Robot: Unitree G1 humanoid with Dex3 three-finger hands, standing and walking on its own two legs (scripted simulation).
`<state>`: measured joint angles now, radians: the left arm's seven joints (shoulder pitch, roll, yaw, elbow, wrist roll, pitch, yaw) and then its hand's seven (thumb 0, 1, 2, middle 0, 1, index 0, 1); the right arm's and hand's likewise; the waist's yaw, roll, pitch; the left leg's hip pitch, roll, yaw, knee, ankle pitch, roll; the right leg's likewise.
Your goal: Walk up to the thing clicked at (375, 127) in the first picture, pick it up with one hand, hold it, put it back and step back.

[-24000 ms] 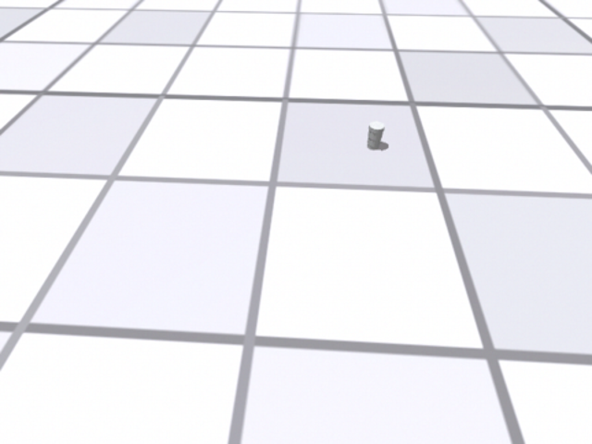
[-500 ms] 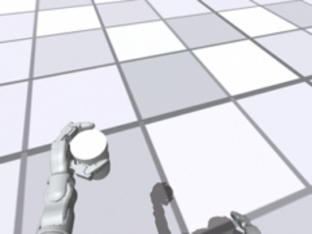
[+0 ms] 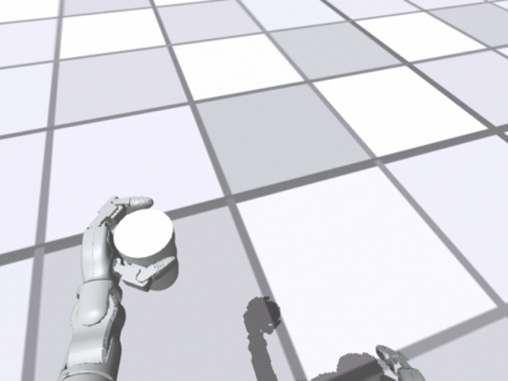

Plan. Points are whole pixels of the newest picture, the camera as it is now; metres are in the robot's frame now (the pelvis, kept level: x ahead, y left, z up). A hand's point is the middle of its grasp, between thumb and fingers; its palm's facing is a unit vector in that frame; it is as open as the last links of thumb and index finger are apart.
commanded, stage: hold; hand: left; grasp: from the side
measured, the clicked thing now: (152, 254) +0.34 +0.17 +0.01
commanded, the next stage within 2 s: crouch in 1.08 s
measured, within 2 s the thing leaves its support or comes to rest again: neither
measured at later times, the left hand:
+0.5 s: hand (145, 238) +0.34 +0.17 +0.05, palm faces +0.16 -0.99 -0.01, open 11.4 cm
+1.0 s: hand (145, 241) +0.34 +0.17 +0.05, palm faces +0.15 -0.99 +0.00, open 11.4 cm
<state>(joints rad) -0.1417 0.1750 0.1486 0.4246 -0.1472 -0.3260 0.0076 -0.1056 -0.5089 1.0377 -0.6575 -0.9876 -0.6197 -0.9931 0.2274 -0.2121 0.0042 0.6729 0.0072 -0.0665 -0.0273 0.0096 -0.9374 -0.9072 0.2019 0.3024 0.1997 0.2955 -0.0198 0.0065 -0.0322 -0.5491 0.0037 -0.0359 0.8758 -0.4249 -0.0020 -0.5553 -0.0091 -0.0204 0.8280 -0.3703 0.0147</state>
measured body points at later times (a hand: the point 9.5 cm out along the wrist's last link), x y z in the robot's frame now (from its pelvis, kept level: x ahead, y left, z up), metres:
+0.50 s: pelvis +0.01 +0.00 +0.00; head +0.05 +0.01 +0.45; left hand +0.33 +0.23 +0.05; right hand +0.14 -0.25 -0.10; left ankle +0.01 +0.12 -0.70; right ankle +0.03 -0.13 -0.70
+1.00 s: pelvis +0.00 +0.00 +0.00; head +0.04 +0.01 +0.45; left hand +0.33 +0.23 +0.05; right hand +0.14 -0.24 -0.10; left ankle +0.01 +0.12 -0.70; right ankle +0.03 -0.13 -0.70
